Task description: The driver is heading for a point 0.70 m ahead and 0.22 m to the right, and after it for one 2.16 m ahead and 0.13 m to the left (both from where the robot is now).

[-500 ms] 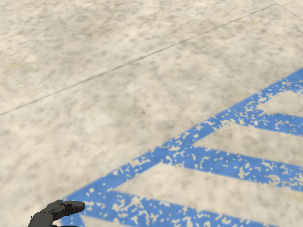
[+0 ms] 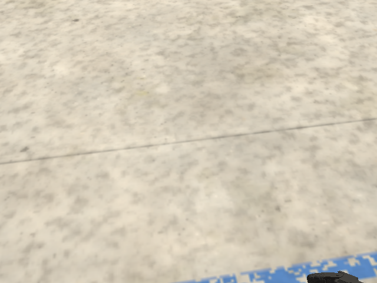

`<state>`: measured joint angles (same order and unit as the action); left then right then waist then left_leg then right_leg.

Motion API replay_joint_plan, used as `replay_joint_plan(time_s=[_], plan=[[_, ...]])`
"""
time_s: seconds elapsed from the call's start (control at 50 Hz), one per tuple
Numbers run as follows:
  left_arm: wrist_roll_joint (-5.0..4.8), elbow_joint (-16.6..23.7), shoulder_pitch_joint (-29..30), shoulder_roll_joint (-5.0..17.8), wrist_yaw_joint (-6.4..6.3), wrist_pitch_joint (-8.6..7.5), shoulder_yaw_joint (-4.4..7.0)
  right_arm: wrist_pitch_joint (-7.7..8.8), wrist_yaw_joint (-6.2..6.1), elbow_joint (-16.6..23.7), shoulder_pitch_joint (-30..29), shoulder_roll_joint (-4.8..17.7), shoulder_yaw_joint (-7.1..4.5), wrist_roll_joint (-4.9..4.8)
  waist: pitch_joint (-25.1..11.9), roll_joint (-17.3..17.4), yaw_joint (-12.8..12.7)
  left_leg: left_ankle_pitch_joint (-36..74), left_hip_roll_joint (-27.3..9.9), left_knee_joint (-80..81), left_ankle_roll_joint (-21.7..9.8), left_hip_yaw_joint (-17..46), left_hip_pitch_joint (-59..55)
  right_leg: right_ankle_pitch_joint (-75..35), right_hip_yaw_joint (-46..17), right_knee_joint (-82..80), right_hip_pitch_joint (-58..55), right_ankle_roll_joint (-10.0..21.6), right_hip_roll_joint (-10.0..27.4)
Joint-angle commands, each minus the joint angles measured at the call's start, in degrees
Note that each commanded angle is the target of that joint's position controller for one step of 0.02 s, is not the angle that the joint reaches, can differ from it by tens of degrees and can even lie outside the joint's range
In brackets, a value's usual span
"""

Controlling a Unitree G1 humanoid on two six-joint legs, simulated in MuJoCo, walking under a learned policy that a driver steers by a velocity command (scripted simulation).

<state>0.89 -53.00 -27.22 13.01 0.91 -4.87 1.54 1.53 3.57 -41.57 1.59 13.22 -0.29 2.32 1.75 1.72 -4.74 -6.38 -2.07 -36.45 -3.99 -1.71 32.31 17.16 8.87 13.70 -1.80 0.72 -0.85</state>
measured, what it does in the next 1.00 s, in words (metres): walks ahead, turning right: left foot, then right foot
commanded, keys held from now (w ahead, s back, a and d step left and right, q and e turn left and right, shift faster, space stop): w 0.12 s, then w+e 0.88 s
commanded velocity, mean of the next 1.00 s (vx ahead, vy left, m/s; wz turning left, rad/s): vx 0.50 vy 0.00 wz -0.35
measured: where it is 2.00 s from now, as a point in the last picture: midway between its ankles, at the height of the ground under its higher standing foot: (236, 236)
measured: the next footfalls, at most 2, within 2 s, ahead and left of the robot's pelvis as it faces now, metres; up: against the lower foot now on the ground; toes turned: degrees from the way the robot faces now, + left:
left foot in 0.06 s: +0.18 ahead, +0.10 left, +0.00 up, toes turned +3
right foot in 0.62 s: +0.45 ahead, -0.09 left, +0.00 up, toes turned -17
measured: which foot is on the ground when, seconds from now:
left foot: up 0.00-0.04, down 0.06-0.62, up 0.64-1.00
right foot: down 0.00-0.06, up 0.08-0.60, down 0.62-1.00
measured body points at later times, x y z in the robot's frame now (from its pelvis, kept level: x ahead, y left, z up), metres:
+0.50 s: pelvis +0.25 +0.02 +0.00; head +0.28 +0.02 +0.45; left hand +0.43 +0.24 -0.13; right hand +0.19 -0.22 -0.14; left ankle +0.14 +0.10 -0.74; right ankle +0.40 -0.12 -0.70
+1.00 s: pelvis +0.51 -0.06 +0.00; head +0.54 -0.08 +0.45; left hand +0.62 +0.21 -0.12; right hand +0.59 -0.35 -0.10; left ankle +0.73 +0.04 -0.68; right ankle +0.42 -0.08 -0.74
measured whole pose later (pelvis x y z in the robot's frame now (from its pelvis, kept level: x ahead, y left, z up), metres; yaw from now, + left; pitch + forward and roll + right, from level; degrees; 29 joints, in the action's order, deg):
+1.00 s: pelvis +0.51 -0.06 +0.00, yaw -26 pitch +2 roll +0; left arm 0.2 -49.8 -23.1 15.3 0.4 -2.5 4.1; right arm 1.7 1.2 -43.2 4.2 14.5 -1.3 2.2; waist 2.3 1.9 -4.2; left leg -3.2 -5.6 -42.5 3.1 2.6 37.6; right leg 14.7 -7.0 17.2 3.2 6.9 -8.3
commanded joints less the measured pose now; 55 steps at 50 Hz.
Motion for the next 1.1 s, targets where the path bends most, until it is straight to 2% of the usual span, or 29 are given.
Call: replay_joint_plan(time_s=[0.02, 0.04, 0.06, 0.08, 0.1, 0.12, 0.14, 0.16, 0.2, 0.26, 0.34, 0.42, 0.5, 0.56, 0.58, 0.6, 0.62, 0.64, 0.66, 0.68, 0.7, 0.72, 0.76, 0.8, 0.84, 0.94, 1.02, 1.06, 1.1], plan=[[-0.04, 1.2, -0.9, 10.4, -0.57, 0.27, 2.08, 1.28, -0.8, 3.2, -0.8, 4.6, -1.04, 0.3, 1.1, -7.4, 3.7, -5.2, 2.7, 5.1, -2.2, -3.3, -7.5, -39.1, -7.0, 2.9, 1.0, 7.9, 15.6], [-0.3, 0.7, -0.9, 10.4, -0.65, 0.67, 1.96, 1.84, -1.22, 1.0, 5.3, 5.1, -1.48, 0.61, -2.1, -6.3, 6.6, -4.1, 4.5, 9.1, -3.4, -4.0, -15.7, -44.9, -5.2, 10.9, 1.3, 7.1, 14.3], [-0.48, 0.8, -1.2, 9.3, -0.71, 0.78, 1.49, 2.46, -1.86, -2.4, 14.5, 7.2, -2.46, 1.32, -7.9, -4.3, 9.9, -3.6, 3.6, 9.9, -5.0, -2.1, -28.9, -41.5, -3.4, 21.7, 6.6, 5.9, 12.0], [-1.25, 3.9, -0.7, 5.8, -0.45, 0.53, 0.35, 2.7, -2.8, -3.8, 23.9, 12.4, -3.91, 2.49, -16.2, 3.8, 13.2, -10.9, -11.8, 11.5, -9.2, 16.1, -45.6, -21.0, -0.9, 40.1, 21.5, 3.9, 8.4], [-1.14, 5.0, -3.9, 3.9, -0.31, 0.67, 0.27, 2.01, -3.33, -4.3, 25.4, 16.1, -5.01, 0.77, -19.7, 12.4, 11.1, -8.9, -23.2, 18.7, -14.9, 38.9, -52.0, 14.4, -3.0, 55.3, 37.0, 2.6, -0.3], [0.04, 5.0, 1.8, 9.0, -0.74, 1.2, 1.85, 1.75, -3.4, -4.6, 22.7, 13.4, -4.67, -1.26, -12.8, 4.3, 11.0, -7.3, -19.9, 19.1, -13.6, 33.9, -47.1, 10.9, -9.2, 58.1, 42.1, 3.3, 2.8], [-0.47, 5.7, 4.3, 7.6, -0.39, 0.89, 1.61, 2.05, -3.34, -4.4, 18.5, 10.3, -3.8, -1.36, -6.2, 3.2, 8.7, -2.8, -17.5, 20.5, -11.8, 25.4, -39.5, 6.1, -10.1, 56.3, 41.9, 3.7, 4.5], [-0.75, 5.0, 4.5, 6.4, -0.18, 0.96, 1.4, 2.51, -3.1, -4.2, 15.4, 7.5, -3.15, -1.17, -3.5, 1.7, 6.8, 0.4, -14.8, 22.9, -9.4, 19.6, -33.3, 3.1, -10.5, 52.9, 38.9, 3.6, 5.8], [0.41, 3.1, 2.0, 4.8, 0.37, 2.48, 1.34, 3.39, -3.32, -4.7, 13.2, 4.7, -2.4, -1.32, -1.1, 2.9, 3.9, 3.1, -11.4, 26.5, -6.5, 12.1, -25.9, 0.5, -10.8, 49.9, 33.4, 2.6, 6.5], [0.69, 3.5, 4.4, 4.0, 1.25, 3.68, 1.79, 4.82, -3.54, -6.6, 15.8, 5.5, -2.68, -1.61, 0.4, 2.3, 3.0, 8.2, -10.7, 29.4, -6.1, 6.7, -24.9, -4.5, -11.1, 49.4, 35.4, 1.9, 6.1], [0.58, 5.8, 12.3, 3.5, 1.49, 3.97, 1.88, 5.08, -3.79, -8.7, 19.1, 5.1, -2.56, -1.39, 2.9, 1.5, 4.2, 11.2, -10.0, 30.6, -5.4, 0.9, -27.0, -12.6, -11.2, 44.1, 42.1, 1.2, 6.1], [0.76, 8.4, 20.0, 2.3, 2.02, 3.6, 0.97, 5.11, -4.25, -10.1, 21.1, 5.5, -2.39, -1.44, 4.2, 1.5, 5.8, 16.8, -9.5, 29.7, -4.1, -4.4, -29.2, -18.9, -7.2, 32.7, 40.8, 1.6, 5.1], [1.01, 11.2, 25.9, 2.2, 2.49, 3.36, 0.42, 4.41, -5.13, -12.5, 25.1, 6.5, -2.48, -1.14, 5.2, 1.2, 7.5, 26.1, -11.5, 26.0, -3.3, -7.3, -36.8, -15.5, -2.8, 24.7, 40.0, 4.3, 3.6], [1.14, 10.8, 22.2, 3.4, 2.02, 3.45, 1.0, 3.69, -5.74, -12.8, 23.9, 8.7, -2.89, -0.87, 1.6, 3.3, 4.9, 49.8, -12.2, 15.4, -2.3, -10.1, -40.3, -7.1, 0.7, 22.6, 32.0, 7.8, -1.1], [1.22, 9.7, 17.9, 4.3, 1.76, 3.35, 1.54, 3.21, -5.85, -12.7, 23.2, 9.6, -3.17, -0.68, -1.0, 3.8, 2.9, 55.0, -12.4, 8.0, -2.3, -10.8, -40.3, -4.0, 1.3, 22.0, 27.1, 9.2, -3.1], [1.42, 7.8, 11.7, 5.8, 1.51, 2.99, 2.38, 2.71, -5.83, -12.4, 22.8, 10.4, -3.42, -0.7, -4.8, 3.5, 0.3, 52.5, -12.3, -2.2, -2.2, -11.1, -37.9, -3.1, 0.5, 19.1, 19.2, 10.8, -4.7], [2.12, 5.2, 2.7, 8.9, 0.9, 2.64, 3.86, 2.61, -5.6, -11.2, 21.4, 10.5, -3.48, -0.98, -9.4, 0.5, -4.3, 39.4, -10.7, -17.2, -0.9, -11.6, -28.1, -2.9, -5.8, 14.8, 5.4, 13.6, -1.9], [2.29, 5.5, 0.5, 16.3, -0.04, 2.91, 6.03, 3.17, -4.45, -7.7, 23.9, 4.3, -2.21, -1.98, -15.4, -12.5, -2.0, -4.3, -1.8, -40.1, 2.2, -11.6, -4.1, -3.3, -33.0, 13.5, -13.6, 22.1, 16.0], [-0.06, 6.0, 1.2, 16.9, 0.14, 3.52, 6.24, 3.94, -3.92, -5.4, 18.9, 7.5, -3.01, -1.42, -18.5, -9.0, -2.4, -23.4, 4.9, -49.1, 2.8, 0.9, 7.2, -5.2, -53.0, 4.3, -16.6, 26.0, 21.0], [-0.6, 5.6, 4.4, 15.5, -0.25, 3.82, 5.94, 4.62, -3.57, -3.8, 13.8, 7.3, -2.86, -1.33, -9.5, -4.9, -1.3, -17.3, 0.4, -47.0, 2.3, 4.7, 12.3, -5.6, -43.3, 2.6, -10.2, 23.6, 19.4], [-0.69, 5.8, 7.3, 12.1, -0.44, 3.81, 5.13, 5.2, -3.49, -3.6, 13.6, 7.1, -2.63, -1.65, -3.8, -1.5, 1.0, -12.7, -1.8, -41.4, 2.4, 3.9, 10.1, -9.6, -37.2, 1.1, -1.6, 20.9, 17.6], [-0.61, 6.1, 9.9, 10.0, -0.54, 3.57, 4.55, 4.89, -3.6, -4.1, 14.3, 6.7, -2.72, -1.28, -0.5, 0.7, 3.7, -11.6, -3.4, -36.4, 2.8, 3.9, 6.6, -14.8, -32.1, 0.1, 5.0, 18.2, 14.4], [-0.99, 6.5, 12.0, 8.3, -0.63, 2.65, 3.83, 2.52, -3.42, -4.4, 16.5, 5.6, -2.48, 0.4, -0.6, -0.9, 6.5, -11.2, -4.3, -31.0, 4.6, 3.6, 0.0, -21.2, -25.7, -1.2, 11.9, 16.3, 10.0], [-1.03, 6.1, 10.5, 9.5, -0.41, 1.59, 4.08, 1.01, -3.11, -3.5, 15.7, 4.8, -2.4, 0.63, -1.3, -1.8, 6.9, -9.5, -4.0, -27.5, 5.9, 2.4, -0.4, -25.9, -23.2, -1.4, 13.6, 16.3, 7.9], [-0.97, 5.8, 8.4, 10.6, -0.44, 1.38, 4.37, 0.61, -2.9, -1.6, 11.2, 4.7, -2.35, 0.5, -0.3, -2.9, 5.8, -5.2, -4.1, -22.3, 6.9, 1.7, 2.1, -25.0, -22.8, -2.2, 13.8, 15.4, 6.8], [-0.88, 5.4, 2.6, 10.9, -0.62, 1.81, 4.53, 0.78, -2.47, 2.3, 0.0, 4.9, -1.95, -0.08, 0.4, -5.4, 1.1, 4.4, -2.5, -8.3, 7.4, 2.0, 6.1, -23.6, -25.0, -0.7, 7.7, 12.9, 6.0], [-0.11, 5.7, 0.2, 11.7, -1.13, 1.98, 4.66, 1.57, -2.19, 4.9, -5.8, 5.5, -1.52, -0.6, 0.4, -5.8, -0.9, 4.3, -0.1, -0.9, 6.6, 2.4, 5.2, -28.4, -27.9, 3.1, 2.9, 12.6, 7.4], [0.03, 5.7, 1.4, 11.3, -1.7, 1.91, 4.37, 2.29, -2.32, 4.0, -2.6, 5.7, -1.45, -0.5, 0.3, -6.2, 0.7, 4.1, 1.1, 4.2, 4.6, 1.8, -0.9, -36.8, -26.1, 6.2, 2.3, 10.2, 7.7], [-0.13, 5.1, 2.2, 10.9, -1.99, 1.33, 3.98, 3.3, -2.92, 0.9, 5.8, 7.2, -2.14, -0.09, -2.6, -6.6, 3.8, 4.4, 3.7, 8.1, 1.8, 0.7, -12.6, -48.7, -24.7, 13.0, 2.1, 7.2, 6.7]])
